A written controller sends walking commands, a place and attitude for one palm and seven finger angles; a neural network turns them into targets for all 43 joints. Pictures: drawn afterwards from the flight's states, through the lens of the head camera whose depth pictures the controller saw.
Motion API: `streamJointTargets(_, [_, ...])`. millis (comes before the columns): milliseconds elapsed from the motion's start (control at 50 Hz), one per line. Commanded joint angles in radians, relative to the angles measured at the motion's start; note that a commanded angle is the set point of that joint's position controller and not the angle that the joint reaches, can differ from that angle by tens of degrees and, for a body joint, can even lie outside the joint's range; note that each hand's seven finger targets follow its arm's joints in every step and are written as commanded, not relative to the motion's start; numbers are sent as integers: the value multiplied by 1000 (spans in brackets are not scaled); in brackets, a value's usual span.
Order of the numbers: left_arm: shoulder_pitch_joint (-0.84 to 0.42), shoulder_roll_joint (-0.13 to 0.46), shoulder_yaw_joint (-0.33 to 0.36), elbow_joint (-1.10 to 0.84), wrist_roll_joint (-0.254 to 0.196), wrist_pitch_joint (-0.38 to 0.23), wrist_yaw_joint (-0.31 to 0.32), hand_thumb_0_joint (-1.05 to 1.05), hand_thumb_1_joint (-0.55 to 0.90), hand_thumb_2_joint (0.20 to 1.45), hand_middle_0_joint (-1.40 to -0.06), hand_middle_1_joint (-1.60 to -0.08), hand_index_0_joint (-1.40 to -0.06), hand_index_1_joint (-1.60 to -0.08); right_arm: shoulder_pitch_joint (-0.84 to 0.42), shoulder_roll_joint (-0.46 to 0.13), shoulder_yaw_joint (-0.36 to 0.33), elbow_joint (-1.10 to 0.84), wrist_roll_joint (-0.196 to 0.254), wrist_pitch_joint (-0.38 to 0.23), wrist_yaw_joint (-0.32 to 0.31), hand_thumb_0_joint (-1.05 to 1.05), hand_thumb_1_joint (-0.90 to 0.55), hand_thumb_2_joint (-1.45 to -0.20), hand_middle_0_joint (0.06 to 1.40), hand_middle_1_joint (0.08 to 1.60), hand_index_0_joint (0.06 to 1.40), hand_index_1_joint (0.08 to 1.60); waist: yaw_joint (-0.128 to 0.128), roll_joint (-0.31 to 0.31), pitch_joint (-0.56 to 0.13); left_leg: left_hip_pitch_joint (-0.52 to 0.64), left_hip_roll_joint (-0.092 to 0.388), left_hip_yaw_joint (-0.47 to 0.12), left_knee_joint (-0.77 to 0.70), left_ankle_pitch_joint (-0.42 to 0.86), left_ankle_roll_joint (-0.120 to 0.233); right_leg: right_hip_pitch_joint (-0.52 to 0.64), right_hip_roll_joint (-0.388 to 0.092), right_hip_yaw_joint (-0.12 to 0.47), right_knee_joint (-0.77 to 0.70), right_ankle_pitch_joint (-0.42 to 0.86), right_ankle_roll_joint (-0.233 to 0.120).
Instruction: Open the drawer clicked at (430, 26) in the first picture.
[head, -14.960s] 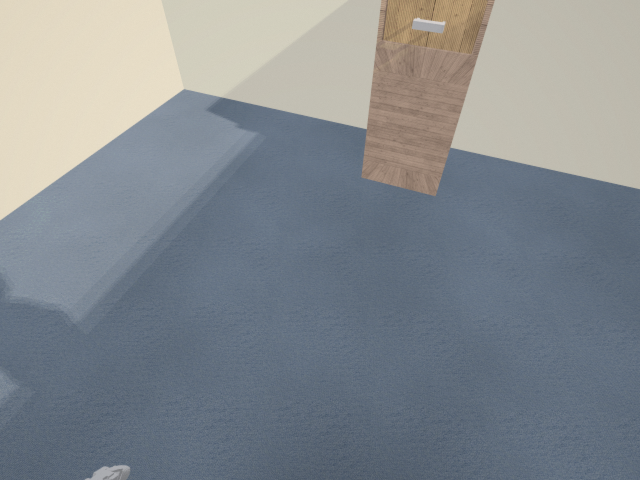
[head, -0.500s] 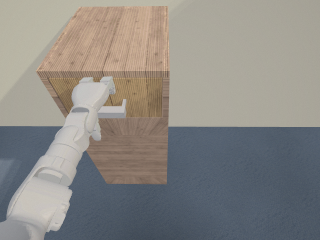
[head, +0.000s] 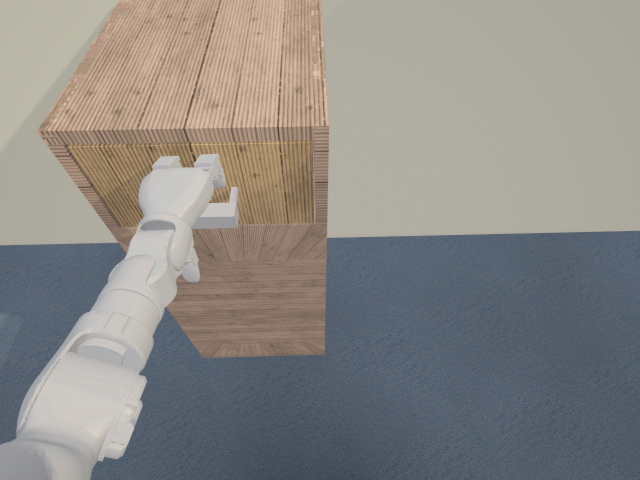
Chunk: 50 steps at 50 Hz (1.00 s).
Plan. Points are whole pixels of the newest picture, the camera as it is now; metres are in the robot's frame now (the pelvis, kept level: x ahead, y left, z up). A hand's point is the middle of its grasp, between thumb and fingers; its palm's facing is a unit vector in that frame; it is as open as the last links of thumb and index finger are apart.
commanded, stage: lower the fingers behind the handle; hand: left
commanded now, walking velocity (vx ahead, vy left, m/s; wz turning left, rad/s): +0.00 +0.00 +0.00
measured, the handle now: (202, 204) +0.51 +0.17 +0.02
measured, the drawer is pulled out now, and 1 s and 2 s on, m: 0.00 0.00 0.00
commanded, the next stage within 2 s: close the thumb around the handle in 1.18 s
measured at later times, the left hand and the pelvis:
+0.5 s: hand (193, 229) +0.45 +0.17 +0.03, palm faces -0.02 -0.03 -1.00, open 13.8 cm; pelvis +0.00 +0.00 -0.01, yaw +0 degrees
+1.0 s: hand (197, 239) +0.45 +0.17 +0.01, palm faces -0.04 -0.03 -1.00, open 13.9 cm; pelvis -0.02 +0.00 -0.01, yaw -1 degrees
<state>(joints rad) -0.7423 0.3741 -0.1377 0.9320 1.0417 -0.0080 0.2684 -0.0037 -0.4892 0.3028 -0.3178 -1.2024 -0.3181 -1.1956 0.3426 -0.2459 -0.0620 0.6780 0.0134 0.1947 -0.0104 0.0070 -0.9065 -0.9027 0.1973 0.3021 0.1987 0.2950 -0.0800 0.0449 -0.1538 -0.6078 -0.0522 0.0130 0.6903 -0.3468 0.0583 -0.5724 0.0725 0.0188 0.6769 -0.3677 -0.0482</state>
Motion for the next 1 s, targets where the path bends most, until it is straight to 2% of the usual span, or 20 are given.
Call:
streamJointTargets(0, [-428, 206, 82, -165, 13, 20, 76, 0, -500, 300, -300, -1200, -300, -1200, 45, -139, -46, -86, -7, -16, -7, 0, -900, -900, 200, 300, 200, 300, 6, -20, -375, 266, 26, -18, -14, 491, -12, 133, -9, 1, -48, 434, -1])
streamJointTargets(40, [-421, 222, 95, -149, 16, 30, 79, 0, -500, 300, -300, -1200, -300, -1200, 45, -143, -45, -87, -4, -15, -10, 0, -900, -900, 200, 300, 200, 300, 5, -53, -380, 246, 24, -16, -14, 476, -8, 149, -11, 6, -50, 441, 2])
streamJointTargets(60, [-429, 187, 65, -146, 12, 37, 77, 0, -500, 300, -300, -1200, -300, -1200, 44, -142, -45, -88, -3, -15, -11, 0, -900, -900, 200, 300, 200, 300, -5, -47, -362, 245, 24, -12, -19, 455, -7, 139, -12, 5, -56, 430, 3])
streamJointTargets(140, [-431, 195, 69, -168, 15, 20, 71, 0, -500, 300, -300, -1200, -300, -1200, 48, -140, -48, -87, -3, -18, -14, 0, -900, -900, 200, 300, 200, 300, -5, -29, -379, 263, 24, -18, -12, 468, -7, 133, -12, 8, -52, 431, 2])
streamJointTargets(180, [-423, 145, 33, -158, 13, 15, 71, 0, -500, 300, -300, -1200, -300, -1200, 47, -136, -49, -85, -3, -20, -12, 0, -900, -900, 200, 300, 200, 300, -15, -13, -349, 276, 28, -22, -7, 456, -10, 86, -9, 1, -53, 395, 0])
streamJointTargets(400, [-421, 134, 27, -76, 25, 44, 98, 0, -500, 300, -300, -1200, -300, -1200, 50, -138, -42, -85, -6, -21, -13, 0, -900, -900, 200, 300, 200, 300, -25, -32, -341, 208, 25, -18, 22, 397, -8, 50, -10, 2, -26, 370, 0])
streamJointTargets(440, [-408, 164, 54, -62, 26, 47, 98, 0, -500, 300, -300, -1200, -300, -1200, 54, -141, -42, -87, -6, -19, -15, 0, -900, -900, 200, 300, 200, 300, -20, -61, -353, 190, 22, -15, 27, 396, -5, 72, -12, 7, -23, 388, 3])
streamJointTargets(480, [-382, 144, 39, -54, 26, 52, 96, 0, -500, 300, -300, -1200, -300, -1200, 49, -137, -39, -94, -6, -17, -15, 0, -900, -900, 200, 300, 200, 300, -15, -40, -347, 181, 20, -11, 30, 393, -6, 70, -11, 8, -20, 393, 1])
streamJointTargets(520, [-365, 146, 44, -33, 22, 55, 91, 0, -500, 300, -300, -1200, -300, -1200, 45, -138, -37, -96, -6, -14, -16, 0, -900, -900, 200, 300, 200, 300, -17, -63, -325, 155, 18, -10, 34, 378, -4, 73, -12, 8, -22, 391, 1])
streamJointTargets(540, [-347, 179, 68, -15, 24, 59, 90, 0, -500, 300, -300, -1200, -300, -1200, 50, -141, -34, -96, -4, -13, -20, 0, -900, -900, 200, 300, 200, 300, -13, -85, -322, 133, 18, -7, 31, 355, -1, 84, -14, 12, -23, 387, 5])
streamJointTargets(580, [-375, 154, 36, -27, 25, 60, 88, 0, -500, 300, -300, -1200, -300, -1200, 47, -140, -32, -101, -3, -14, -23, 0, -900, -900, 200, 300, 200, 300, -26, -78, -306, 114, 17, -3, 30, 320, 0, 74, -17, 16, -27, 368, 7])
streamJointTargets(620, [-349, 188, 65, 1, 28, 61, 88, 0, -500, 300, -300, -1200, -300, -1200, 50, -143, -29, -102, -2, -13, -25, 0, -900, -900, 200, 300, 200, 300, -15, -70, -296, 101, 17, -4, 32, 314, -1, 69, -16, 15, -23, 351, 2])
streamJointTargets(700, [-325, 157, 41, 26, 25, 68, 83, 0, -500, 300, -300, -1200, -300, -1200, 59, -140, -30, -104, 0, -15, -27, 0, -900, -900, 200, 300, 200, 300, -22, -79, -282, 78, 15, 1, 42, 275, 0, 46, -17, 15, -23, 319, 6])
streamJointTargets(740, [-322, 192, 63, 38, 27, 68, 81, 0, -500, 300, -300, -1200, -300, -1200, 66, -145, -27, -104, -1, -14, -29, 0, -900, -900, 200, 300, 200, 300, -19, -78, -295, 61, 17, 0, 45, 279, 0, 55, -17, 17, -12, 331, 6])
streamJointTargets(760, [-324, 168, 44, 28, 24, 67, 80, 0, -500, 300, -300, -1200, -300, -1200, 66, -143, -27, -108, -1, -15, -29, 0, -900, -900, 200, 300, 200, 300, -20, -74, -302, 64, 15, 0, 48, 284, 0, 53, -17, 17, -10, 336, 6])
streamJointTargets(800, [-333, 166, 44, 18, 21, 69, 81, 0, -500, 300, -300, -1200, -300, -1200, 65, -143, -28, -108, -1, -16, -29, 0, -900, -900, 200, 300, 200, 300, -24, -75, -303, 66, 18, 1, 50, 272, 1, 46, -17, 17, -12, 323, 7])
streamJointTargets(820, [-331, 198, 71, 15, 21, 64, 81, 0, -500, 300, -300, -1200, -300, -1200, 70, -144, -29, -108, -1, -14, -29, 0, -900, -900, 200, 300, 200, 300, -14, -74, -317, 61, 17, -2, 51, 279, 0, 61, -16, 18, -7, 324, 4])
streamJointTargets(840, [-323, 179, 52, 16, 20, 65, 80, 0, -500, 300, -300, -1200, -300, -1200, 67, -142, -26, -115, 1, -14, -30, 0, -900, -900, 200, 300, 200, 300, -15, -61, -314, 61, 14, 1, 50, 265, 1, 54, -16, 19, -10, 313, 6])
streamJointTargets(880, [-341, 192, 56, 33, 24, 68, 83, 0, -500, 300, -300, -1200, -300, -1200, 69, -144, -25, -109, 5, -15, -33, 0, -900, -900, 200, 300, 200, 300, -27, -75, -268, 45, 19, -2, 48, 229, 1, 18, -14, 16, -18, 264, 7])
streamJointTargets(980, [-389, 193, 69, -58, 25, 34, 103, 0, -500, 300, -300, -1200, -300, -1200, 74, -139, -32, -116, -2, -29, -33, 0, -900, -900, 200, 300, 200, 300, -15, -24, -345, 93, 22, -7, 58, 263, 1, 19, -11, 15, -1, 276, 3])
